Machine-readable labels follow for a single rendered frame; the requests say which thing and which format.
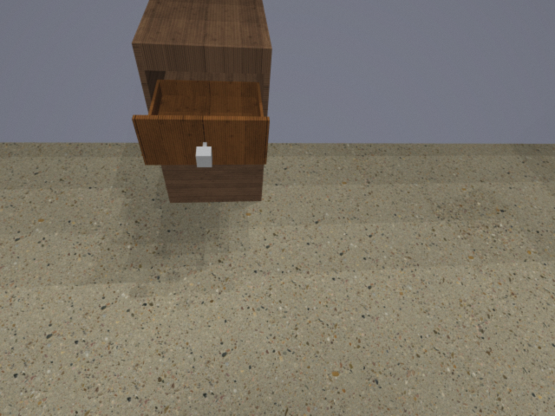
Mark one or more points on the cabinet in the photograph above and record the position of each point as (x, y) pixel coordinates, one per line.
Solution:
(206, 40)

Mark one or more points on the drawer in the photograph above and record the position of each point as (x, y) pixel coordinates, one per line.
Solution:
(228, 115)

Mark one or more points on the handle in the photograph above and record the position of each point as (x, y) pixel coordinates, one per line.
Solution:
(204, 155)

